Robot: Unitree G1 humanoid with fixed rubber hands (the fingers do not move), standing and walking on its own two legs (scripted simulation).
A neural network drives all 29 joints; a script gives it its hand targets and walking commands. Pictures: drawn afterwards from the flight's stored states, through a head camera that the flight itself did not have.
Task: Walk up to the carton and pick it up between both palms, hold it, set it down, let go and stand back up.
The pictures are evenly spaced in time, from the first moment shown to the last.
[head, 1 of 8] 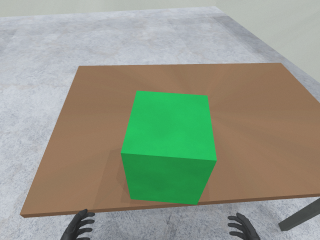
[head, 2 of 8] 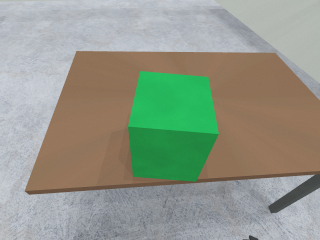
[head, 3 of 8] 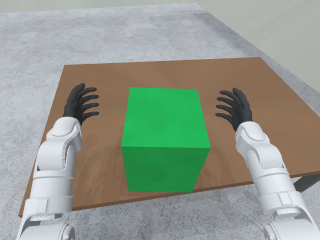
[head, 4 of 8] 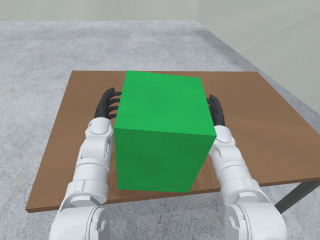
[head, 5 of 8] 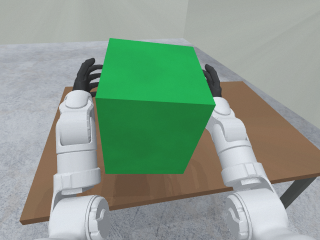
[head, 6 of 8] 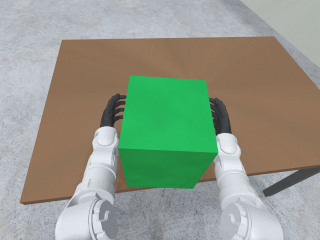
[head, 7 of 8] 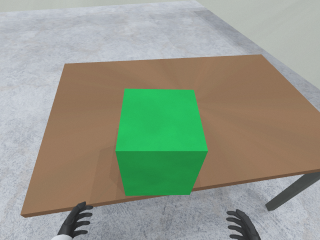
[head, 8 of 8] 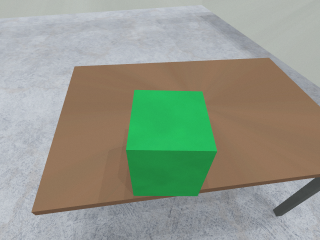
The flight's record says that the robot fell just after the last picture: no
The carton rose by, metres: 0.21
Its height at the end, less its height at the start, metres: +0.00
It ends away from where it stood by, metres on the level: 0.02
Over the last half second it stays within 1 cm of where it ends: yes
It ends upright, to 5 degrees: yes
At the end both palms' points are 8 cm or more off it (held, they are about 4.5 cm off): yes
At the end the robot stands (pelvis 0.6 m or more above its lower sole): yes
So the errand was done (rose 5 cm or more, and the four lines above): yes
